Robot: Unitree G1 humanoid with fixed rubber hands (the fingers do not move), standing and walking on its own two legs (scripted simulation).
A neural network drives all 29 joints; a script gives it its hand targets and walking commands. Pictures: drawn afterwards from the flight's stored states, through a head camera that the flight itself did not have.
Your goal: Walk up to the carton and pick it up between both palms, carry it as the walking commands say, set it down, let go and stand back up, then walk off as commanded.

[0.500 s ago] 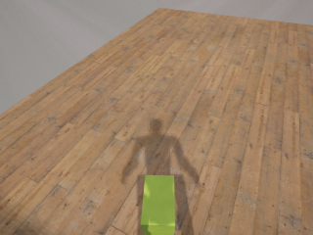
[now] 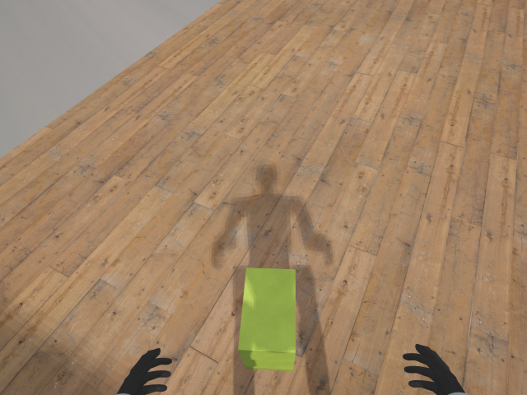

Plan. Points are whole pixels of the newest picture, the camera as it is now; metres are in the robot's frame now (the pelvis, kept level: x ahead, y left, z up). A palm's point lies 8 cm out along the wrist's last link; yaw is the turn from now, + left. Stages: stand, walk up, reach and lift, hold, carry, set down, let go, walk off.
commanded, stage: reach and lift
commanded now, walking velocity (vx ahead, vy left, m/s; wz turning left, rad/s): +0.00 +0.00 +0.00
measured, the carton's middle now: (270, 320) +0.44 +0.05 -0.63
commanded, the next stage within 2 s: none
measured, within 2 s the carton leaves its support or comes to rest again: neither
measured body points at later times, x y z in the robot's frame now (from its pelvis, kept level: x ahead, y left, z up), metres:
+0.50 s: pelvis -0.04 +0.00 -0.05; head +0.11 +0.01 +0.37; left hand +0.25 +0.24 -0.15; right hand +0.24 -0.21 -0.16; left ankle -0.01 +0.12 -0.73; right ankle +0.03 -0.13 -0.73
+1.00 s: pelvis -0.06 +0.00 -0.08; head +0.21 +0.02 +0.28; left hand +0.38 +0.23 -0.20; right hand +0.38 -0.15 -0.20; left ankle -0.01 +0.12 -0.73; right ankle +0.03 -0.13 -0.73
